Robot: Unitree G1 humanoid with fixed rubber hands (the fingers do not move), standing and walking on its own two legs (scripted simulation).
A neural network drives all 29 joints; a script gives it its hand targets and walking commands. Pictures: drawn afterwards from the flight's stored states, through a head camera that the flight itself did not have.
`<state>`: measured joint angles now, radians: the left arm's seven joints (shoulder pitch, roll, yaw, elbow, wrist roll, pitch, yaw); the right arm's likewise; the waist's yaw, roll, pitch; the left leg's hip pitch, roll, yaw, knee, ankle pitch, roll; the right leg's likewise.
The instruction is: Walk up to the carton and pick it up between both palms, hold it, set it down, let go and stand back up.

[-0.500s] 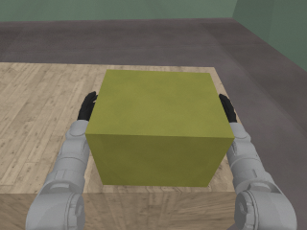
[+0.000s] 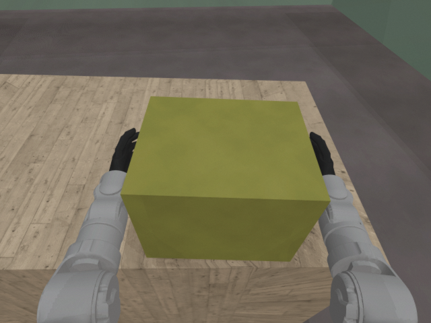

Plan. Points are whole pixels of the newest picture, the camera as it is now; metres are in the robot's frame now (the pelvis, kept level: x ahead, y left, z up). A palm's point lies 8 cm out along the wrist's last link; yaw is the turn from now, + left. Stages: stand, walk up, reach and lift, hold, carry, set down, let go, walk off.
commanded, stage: set down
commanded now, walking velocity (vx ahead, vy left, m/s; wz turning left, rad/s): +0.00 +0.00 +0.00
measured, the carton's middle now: (221, 180) +0.40 +0.00 +0.05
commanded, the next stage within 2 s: none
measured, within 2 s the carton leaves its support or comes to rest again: rests again in 0.26 s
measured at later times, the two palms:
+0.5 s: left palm (125, 173) +0.40 +0.19 +0.06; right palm (320, 177) +0.40 -0.20 +0.07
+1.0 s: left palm (126, 174) +0.40 +0.19 +0.06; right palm (321, 179) +0.40 -0.20 +0.07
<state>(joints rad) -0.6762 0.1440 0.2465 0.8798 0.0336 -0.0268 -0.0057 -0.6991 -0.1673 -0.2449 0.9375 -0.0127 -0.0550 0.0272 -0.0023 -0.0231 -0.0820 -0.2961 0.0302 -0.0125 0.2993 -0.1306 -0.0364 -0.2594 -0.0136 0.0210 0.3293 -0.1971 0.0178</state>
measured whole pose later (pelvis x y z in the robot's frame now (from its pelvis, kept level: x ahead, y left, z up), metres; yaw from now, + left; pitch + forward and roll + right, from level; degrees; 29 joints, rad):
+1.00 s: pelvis +0.00 +0.00 +0.00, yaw +0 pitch +9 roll +0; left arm -0.70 0.13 0.29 1.03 0.09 -0.21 -0.02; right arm -0.67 -0.14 -0.35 0.96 -0.15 -0.16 0.05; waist 0.00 -0.02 -0.08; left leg -0.32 0.03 -0.01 0.30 -0.13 -0.04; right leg -0.28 -0.01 0.02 0.33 -0.20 0.02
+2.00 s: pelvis -0.03 +0.00 -0.02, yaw -2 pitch +17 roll -2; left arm -0.60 0.26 0.10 0.84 -0.21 -0.07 0.06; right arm -0.59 -0.33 0.03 0.97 0.39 -0.20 0.01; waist 0.00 -0.02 -0.21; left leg -0.65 0.08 -0.02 0.51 -0.17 -0.05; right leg -0.56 0.04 0.02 0.43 -0.17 0.02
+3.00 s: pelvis -0.03 -0.01 +0.00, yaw +0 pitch +1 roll +0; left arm 0.02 0.31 0.10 0.26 -0.25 0.11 0.01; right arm 0.07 -0.34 0.03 0.21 0.37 0.04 -0.02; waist 0.00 -0.02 -0.09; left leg -0.26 0.05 -0.01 0.37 -0.13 -0.05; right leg -0.24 0.00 0.02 0.43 -0.21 0.00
